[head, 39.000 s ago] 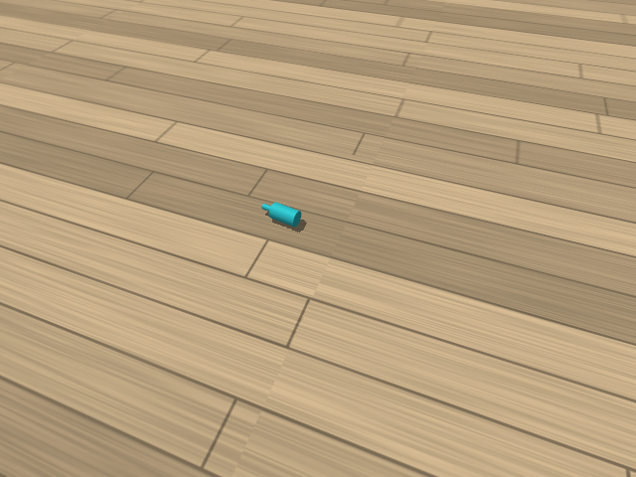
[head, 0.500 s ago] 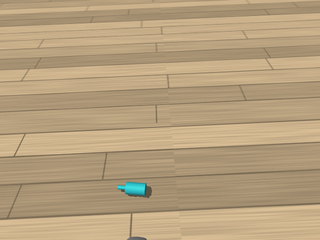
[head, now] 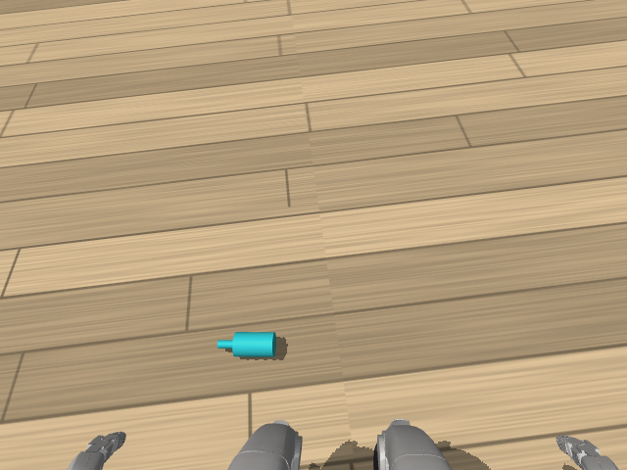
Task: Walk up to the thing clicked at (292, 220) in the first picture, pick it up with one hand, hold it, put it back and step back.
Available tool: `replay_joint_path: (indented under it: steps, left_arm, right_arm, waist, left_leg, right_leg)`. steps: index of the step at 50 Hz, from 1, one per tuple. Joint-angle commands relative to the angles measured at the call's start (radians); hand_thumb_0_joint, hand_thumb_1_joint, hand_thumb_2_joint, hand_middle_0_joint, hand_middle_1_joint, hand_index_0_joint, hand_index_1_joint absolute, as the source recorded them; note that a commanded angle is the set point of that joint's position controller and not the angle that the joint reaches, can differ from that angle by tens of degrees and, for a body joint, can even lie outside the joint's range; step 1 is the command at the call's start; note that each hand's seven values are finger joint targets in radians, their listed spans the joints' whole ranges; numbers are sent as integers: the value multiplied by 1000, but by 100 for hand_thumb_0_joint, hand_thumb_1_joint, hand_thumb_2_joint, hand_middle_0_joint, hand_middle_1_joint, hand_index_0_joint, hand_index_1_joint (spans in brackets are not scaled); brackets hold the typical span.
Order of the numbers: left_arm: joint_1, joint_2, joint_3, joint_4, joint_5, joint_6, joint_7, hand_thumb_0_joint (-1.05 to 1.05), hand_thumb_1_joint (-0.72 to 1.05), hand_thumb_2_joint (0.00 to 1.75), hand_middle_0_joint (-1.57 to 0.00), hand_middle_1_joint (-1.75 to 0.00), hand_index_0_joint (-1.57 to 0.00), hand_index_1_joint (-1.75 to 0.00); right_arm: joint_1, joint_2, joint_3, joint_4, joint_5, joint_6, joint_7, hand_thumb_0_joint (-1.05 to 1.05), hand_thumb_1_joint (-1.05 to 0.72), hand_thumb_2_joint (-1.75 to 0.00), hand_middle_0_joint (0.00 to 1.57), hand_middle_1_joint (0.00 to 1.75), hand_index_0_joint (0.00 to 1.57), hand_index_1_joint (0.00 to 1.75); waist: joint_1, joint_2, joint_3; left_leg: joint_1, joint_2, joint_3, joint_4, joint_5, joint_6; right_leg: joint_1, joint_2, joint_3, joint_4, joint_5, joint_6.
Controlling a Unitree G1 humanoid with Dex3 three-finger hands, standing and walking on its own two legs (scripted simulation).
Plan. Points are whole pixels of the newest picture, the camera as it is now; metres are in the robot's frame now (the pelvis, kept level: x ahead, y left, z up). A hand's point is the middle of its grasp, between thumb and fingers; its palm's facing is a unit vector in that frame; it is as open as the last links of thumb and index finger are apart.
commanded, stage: walk up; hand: left
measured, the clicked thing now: (246, 344) +0.48 +0.28 -0.70
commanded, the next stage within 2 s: none
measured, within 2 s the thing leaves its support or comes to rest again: neither
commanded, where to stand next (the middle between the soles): +0.09 +0.03 m, yaw -2 degrees
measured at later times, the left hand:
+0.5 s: hand out of the picture +0.08 +0.31 -0.11, palm faces -0.07 -0.90 -0.43, open 7.4 cm
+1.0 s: hand (129, 460) +0.14 +0.28 -0.13, palm faces -0.08 -0.93 -0.35, open 7.4 cm
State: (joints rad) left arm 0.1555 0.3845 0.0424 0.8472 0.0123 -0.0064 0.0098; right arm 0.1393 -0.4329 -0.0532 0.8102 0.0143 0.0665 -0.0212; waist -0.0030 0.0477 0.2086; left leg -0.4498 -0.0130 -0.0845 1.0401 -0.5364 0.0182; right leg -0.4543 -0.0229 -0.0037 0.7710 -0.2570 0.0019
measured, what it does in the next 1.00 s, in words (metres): steps on the spot: left foot, then right foot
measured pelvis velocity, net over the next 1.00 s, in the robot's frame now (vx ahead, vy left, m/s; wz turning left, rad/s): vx -0.01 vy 0.02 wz -0.05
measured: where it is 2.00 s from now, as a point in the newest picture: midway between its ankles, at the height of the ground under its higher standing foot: outside the picture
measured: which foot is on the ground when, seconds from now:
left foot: up 0.00-0.20, down 0.22-0.58, up 0.60-0.78, down 0.80-1.00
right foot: down 0.00-0.24, up 0.26-0.52, down 0.54-0.80, up 0.82-1.00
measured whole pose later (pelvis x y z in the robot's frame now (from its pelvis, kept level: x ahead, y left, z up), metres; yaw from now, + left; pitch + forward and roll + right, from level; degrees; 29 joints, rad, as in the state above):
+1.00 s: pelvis -0.01 +0.02 +0.01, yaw -3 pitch -1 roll +0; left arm 0.07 0.42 0.07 0.89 0.01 0.04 -0.02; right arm 0.18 -0.38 -0.05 0.91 -0.04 -0.03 -0.01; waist -0.01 -0.05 0.14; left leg -0.36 0.05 0.04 0.71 -0.34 0.02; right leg -0.44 0.04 0.09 1.02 -0.52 -0.02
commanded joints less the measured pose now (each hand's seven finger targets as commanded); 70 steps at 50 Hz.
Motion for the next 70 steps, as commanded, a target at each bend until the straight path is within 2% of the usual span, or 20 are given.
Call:
replay_joint_path:
  steps: [1, 5, 10, 12, 13, 16, 26, 28, 30, 37, 39, 41, 44, 49, 53, 54, 55, 56, 66, 70]
  left_arm:
    - [23, 306, 85, -63, 8, -30, 48, 0, 90, 90, -20, -30, -20, -30]
    - [58, 286, 92, -65, 47, -36, 29, 0, 90, 90, -20, -30, -20, -30]
    - [63, 320, 103, -57, 29, -12, 17, 0, 90, 90, -20, -30, -20, -30]
    - [15, 164, 54, -96, 6, -19, 33, 0, 90, 90, -20, -30, -20, -30]
    - [-89, 295, 87, -95, 15, -35, 44, 0, 90, 90, -20, -30, -20, -30]
    - [55, 219, 62, -17, -1, -50, -6, 0, 90, 90, -20, -30, -20, -30]
    - [78, 173, 38, 34, -9, -57, 2, 0, 90, 90, -20, -30, -20, -30]
    - [139, 283, 67, 37, -2, -62, 13, 0, 90, 90, -20, -30, -20, -30]
    - [64, 274, 48, 19, -13, -51, 11, 0, 90, 90, -20, -30, -20, -30]
    - [-131, 256, 48, -44, 1, 37, 10, 0, 90, 90, -20, -30, -20, -30]
    - [-156, 220, 43, -60, -13, 57, 7, 0, 90, 90, -20, -30, -20, -30]
    - [-147, 202, 54, -60, -13, 76, 18, 0, 90, 90, -20, -30, -20, -30]
    - [-103, 213, 75, -33, -3, 82, 14, 0, 90, 90, -20, -30, -20, -30]
    - [-62, 227, 73, -37, 9, -3, -52, 0, 90, 90, -20, -30, -20, -30]
    - [123, 197, 77, 39, 15, -45, -35, 0, 90, 90, -20, -30, -20, -30]
    - [240, 255, 98, 75, 26, -58, -23, 0, 90, 90, -20, -30, -20, -30]
    - [268, 370, 124, 53, 35, -66, -14, 0, 90, 90, -20, -30, -20, -30]
    - [218, 410, 120, 19, 31, -67, -13, 0, 90, 90, -20, -30, -20, -30]
    - [102, 239, 46, -30, -13, -48, 6, 0, 90, 90, -20, -30, -20, -30]
    - [114, 187, 26, -57, -47, 10, 21, 0, 90, 90, -20, -30, -20, -30]
  right_arm:
    - [131, -179, -61, -22, 6, -6, -9, 0, -90, -90, 20, 30, 20, 30]
    - [168, -194, -60, 24, -29, -32, 35, 0, -90, -90, 20, 30, 20, 30]
    - [301, -178, -74, 71, -64, -50, 62, 0, -90, -90, 20, 30, 20, 30]
    - [258, -320, -108, 26, -100, -56, 60, 0, -90, -90, 20, 30, 20, 30]
    - [227, -349, -110, 11, -73, -58, 64, 0, -90, -90, 20, 30, 20, 30]
    - [135, -246, -75, 12, -52, -116, 33, 0, -90, -90, 20, 30, 20, 30]
    - [171, -173, -37, 34, -5, -93, 17, 0, -90, -90, 20, 30, 20, 30]
    - [236, -104, -8, 25, 17, -99, 11, 0, -90, -90, 20, 30, 20, 30]
    - [225, -152, -26, 66, -3, -68, -9, 0, -90, -90, 20, 30, 20, 30]
    - [239, -152, -29, 137, -8, -68, -23, 0, -90, -90, 20, 30, 20, 30]
    - [230, -185, -41, 127, -24, -76, -27, 0, -90, -90, 20, 30, 20, 30]
    - [88, -339, -80, 66, -34, -80, -20, 0, -90, -90, 20, 30, 20, 30]
    - [-10, -273, -72, 42, -44, -100, -45, 0, -90, -90, 20, 30, 20, 30]
    - [146, -281, -97, 35, -73, -123, 15, 0, -90, -90, 20, 30, 20, 30]
    - [63, -253, -84, -9, -68, -87, 43, 0, -90, -90, 20, 30, 20, 30]
    - [55, -165, -58, -31, -60, -83, 43, 0, -90, -90, 20, 30, 20, 30]
    - [-19, -104, -31, -97, -45, -93, 46, 0, -90, -90, 20, 30, 20, 30]
    - [-94, -179, -52, -103, -51, -101, 30, 0, -90, -90, 20, 30, 20, 30]
    - [82, -118, -37, 18, -7, -102, 41, 0, -90, -90, 20, 30, 20, 30]
    - [170, -232, -66, 44, -18, -96, 5, 0, -90, -90, 20, 30, 20, 30]
  waist:
    - [-1, -157, -295]
    - [39, -311, -323]
    - [-51, -200, -240]
    - [-85, 283, -95]
    - [-117, 95, 45]
    - [-23, -28, -24]
    - [20, 54, -210]
    - [42, -212, -358]
    - [8, -164, -327]
    - [-41, -272, -250]
    - [-56, -129, -253]
    - [-46, 171, -221]
    - [24, 1, -209]
    - [-76, 176, -318]
    - [43, 105, -201]
    - [93, -68, -206]
    - [130, -309, -158]
    - [130, -171, -28]
    - [17, -249, -106]
    - [-47, -32, -241]
  left_leg:
    - [-57, -21, -115, 324, 24, 2]
    - [-78, -14, 77, 2, -19, -22]
    - [362, -43, 183, -551, 78, 47]
    - [385, 312, -507, -887, -427, 150]
    - [148, 429, -629, -942, -540, 258]
    - [296, 260, -295, -812, -105, 147]
    - [262, 138, 70, -371, 879, 86]
    - [43, 29, 102, -65, 440, 12]
    - [125, 32, -5, -47, -147, 27]
    - [185, -30, 144, -262, 159, 3]
    - [187, 68, 18, -471, 362, 30]
    - [51, 449, -414, -689, 608, 251]
    - [140, 359, -248, -554, 777, 250]
    - [460, 272, -225, -656, -108, 225]
    - [195, 181, -41, -459, 97, 165]
    - [-74, 109, 35, -230, 89, 100]
    - [-425, -28, 123, -36, -55, 30]
    - [-418, 48, -82, 4, -23, 14]
    - [131, 1, 115, -342, 392, -14]
    - [405, 101, 28, -490, 1056, 75]
  right_leg:
    - [168, -280, 372, -296, 186, -229]
    - [266, -200, 330, -390, -491, -193]
    - [-58, -162, 192, -310, -450, -106]
    - [-485, 108, -46, 197, -376, -3]
    - [-439, 0, 117, 221, -302, -11]
    - [-315, -1, 145, 214, -66, -21]
    - [287, 55, -54, -313, 194, -56]
    - [545, -237, 355, -320, 532, -179]
    - [323, -335, 468, -364, 325, -285]
    - [95, -198, 198, -227, 557, -207]
    - [39, -121, 171, -86, 341, -122]
    - [-12, 102, 120, 318, -333, -33]
    - [-111, 92, 231, 579, -276, -30]
    - [-86, 44, 7, 71, -377, 8]
    - [311, 78, -93, -426, -141, -33]
    - [583, 0, 73, -459, -100, -59]
    - [630, -285, 617, -550, -336, -183]
    - [417, -434, 780, -589, -388, -308]
    - [190, -155, 32, -269, 659, -138]
    - [78, -5, 30, 102, 294, -31]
